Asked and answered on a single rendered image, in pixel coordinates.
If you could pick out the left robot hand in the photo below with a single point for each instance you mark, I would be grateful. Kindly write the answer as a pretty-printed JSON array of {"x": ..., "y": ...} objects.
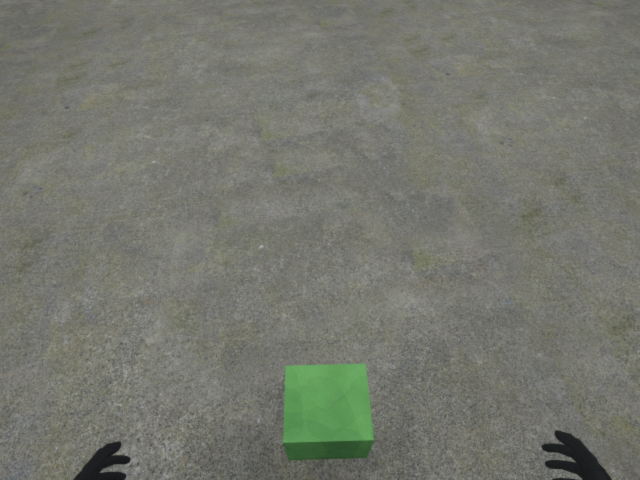
[{"x": 102, "y": 459}]

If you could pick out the carton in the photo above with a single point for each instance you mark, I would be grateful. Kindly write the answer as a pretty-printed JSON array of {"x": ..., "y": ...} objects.
[{"x": 327, "y": 413}]

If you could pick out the right robot hand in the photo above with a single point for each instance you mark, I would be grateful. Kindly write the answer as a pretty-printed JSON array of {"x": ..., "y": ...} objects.
[{"x": 586, "y": 464}]

